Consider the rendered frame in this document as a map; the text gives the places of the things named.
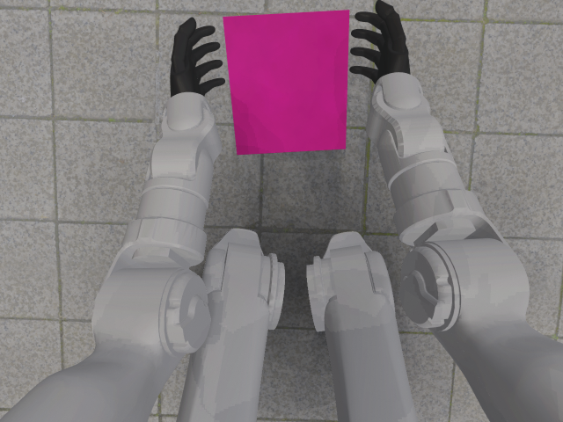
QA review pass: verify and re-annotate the carton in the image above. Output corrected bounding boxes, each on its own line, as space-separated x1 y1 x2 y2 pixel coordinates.
223 10 349 155

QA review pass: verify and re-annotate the left robot forearm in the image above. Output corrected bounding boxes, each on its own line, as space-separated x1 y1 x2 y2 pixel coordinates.
91 92 222 336

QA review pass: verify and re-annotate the right robot thigh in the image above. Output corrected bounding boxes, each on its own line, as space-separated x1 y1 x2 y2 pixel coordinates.
306 245 418 422

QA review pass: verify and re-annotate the right robot upper arm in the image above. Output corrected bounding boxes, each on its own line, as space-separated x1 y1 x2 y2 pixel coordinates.
398 238 563 422

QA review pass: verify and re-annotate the right robot shin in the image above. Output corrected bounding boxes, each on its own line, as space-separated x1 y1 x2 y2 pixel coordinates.
322 231 395 314

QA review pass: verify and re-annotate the left robot upper arm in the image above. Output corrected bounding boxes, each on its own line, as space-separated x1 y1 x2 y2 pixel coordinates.
0 267 211 422

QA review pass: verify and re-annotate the robot right hand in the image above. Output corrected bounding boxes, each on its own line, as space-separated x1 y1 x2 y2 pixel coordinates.
349 0 411 84

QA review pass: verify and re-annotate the right robot forearm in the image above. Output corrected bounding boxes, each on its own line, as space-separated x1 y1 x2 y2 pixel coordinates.
366 72 530 298

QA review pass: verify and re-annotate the robot left hand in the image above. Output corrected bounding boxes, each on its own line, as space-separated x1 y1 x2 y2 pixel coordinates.
170 17 225 97

